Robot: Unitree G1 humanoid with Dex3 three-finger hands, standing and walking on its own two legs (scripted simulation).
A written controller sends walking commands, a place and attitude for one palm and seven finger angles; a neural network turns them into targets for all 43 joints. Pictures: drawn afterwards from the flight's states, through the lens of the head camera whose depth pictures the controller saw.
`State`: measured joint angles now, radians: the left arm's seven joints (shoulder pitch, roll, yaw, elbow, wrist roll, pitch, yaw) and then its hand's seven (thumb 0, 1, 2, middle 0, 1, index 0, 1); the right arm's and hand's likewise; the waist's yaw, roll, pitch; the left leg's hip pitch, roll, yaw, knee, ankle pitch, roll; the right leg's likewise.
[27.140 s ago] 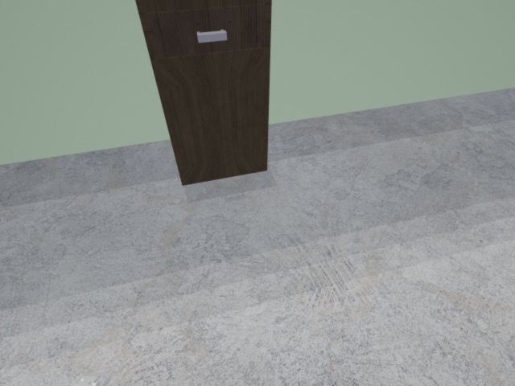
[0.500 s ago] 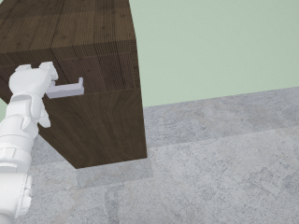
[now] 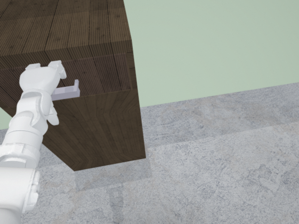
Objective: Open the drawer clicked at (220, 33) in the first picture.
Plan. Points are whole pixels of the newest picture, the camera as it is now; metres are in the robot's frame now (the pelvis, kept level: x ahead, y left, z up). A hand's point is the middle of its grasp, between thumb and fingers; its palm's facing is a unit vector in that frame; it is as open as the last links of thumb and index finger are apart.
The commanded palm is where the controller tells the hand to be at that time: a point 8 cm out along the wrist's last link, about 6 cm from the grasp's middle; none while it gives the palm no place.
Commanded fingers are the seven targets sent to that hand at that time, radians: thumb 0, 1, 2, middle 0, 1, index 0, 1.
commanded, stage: re-aim the fingers above the handle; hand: left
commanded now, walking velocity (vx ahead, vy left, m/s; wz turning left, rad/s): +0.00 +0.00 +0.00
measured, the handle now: (61, 88) +0.52 +0.29 +0.04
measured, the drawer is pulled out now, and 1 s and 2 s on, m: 0.00 0.00 0.00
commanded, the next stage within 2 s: lower the fingers behind the handle in 0.82 s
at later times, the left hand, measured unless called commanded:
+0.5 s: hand (54, 93) +0.45 +0.27 +0.10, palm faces -0.05 +0.01 -1.00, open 13.8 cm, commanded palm +0.43 +0.28 +0.16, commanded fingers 0.00 -0.50 0.30 -0.30 -1.20 -0.30 -1.20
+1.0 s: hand (54, 93) +0.45 +0.27 +0.10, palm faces -0.01 -0.01 -1.00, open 13.8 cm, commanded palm +0.42 +0.28 +0.15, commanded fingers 0.00 -0.50 0.30 -0.30 -1.20 -0.30 -1.20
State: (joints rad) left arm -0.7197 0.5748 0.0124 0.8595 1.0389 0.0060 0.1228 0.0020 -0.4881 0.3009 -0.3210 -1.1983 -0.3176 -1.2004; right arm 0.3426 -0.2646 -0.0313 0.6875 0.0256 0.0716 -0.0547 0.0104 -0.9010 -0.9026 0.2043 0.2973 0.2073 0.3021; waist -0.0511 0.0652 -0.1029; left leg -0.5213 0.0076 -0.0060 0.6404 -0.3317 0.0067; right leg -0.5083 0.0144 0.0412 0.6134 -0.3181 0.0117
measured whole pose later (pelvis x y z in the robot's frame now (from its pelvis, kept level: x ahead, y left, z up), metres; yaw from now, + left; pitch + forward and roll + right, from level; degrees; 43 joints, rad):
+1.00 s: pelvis +0.01 +0.00 +0.00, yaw +0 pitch +11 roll -1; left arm -0.67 0.56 0.02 0.80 1.03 0.00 0.11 0.00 -0.49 0.30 -0.32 -1.20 -0.32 -1.20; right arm 0.30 -0.27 -0.04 0.68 0.03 0.08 -0.06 0.01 -0.90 -0.90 0.20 0.30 0.21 0.30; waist -0.05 0.06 -0.11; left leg -0.49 0.01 -0.01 0.64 -0.34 0.00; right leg -0.48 0.02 0.04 0.61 -0.33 0.00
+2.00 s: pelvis +0.00 +0.00 -0.01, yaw -1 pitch +15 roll -1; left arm -0.68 0.54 0.02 0.91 1.07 0.00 0.27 0.00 -0.49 0.30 -0.23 -1.16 -0.23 -1.16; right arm 0.33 -0.27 -0.05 0.69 0.01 0.06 -0.03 0.01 -0.90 -0.90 0.20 0.30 0.21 0.30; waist -0.07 0.04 -0.14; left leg -0.62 0.02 0.00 0.73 -0.37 0.01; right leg -0.61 0.03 0.05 0.69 -0.35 0.01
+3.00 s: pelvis +0.00 +0.00 -0.01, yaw +0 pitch +13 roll -1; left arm -0.61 0.55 0.03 0.79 1.05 0.02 0.21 0.00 -0.49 0.30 -0.29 -1.18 -0.29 -1.18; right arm 0.32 -0.27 -0.05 0.69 0.02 0.07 -0.05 0.01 -0.90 -0.90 0.20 0.30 0.21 0.30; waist -0.06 0.06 -0.12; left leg -0.56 0.01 -0.01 0.70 -0.36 0.01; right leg -0.54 0.02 0.04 0.65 -0.34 0.01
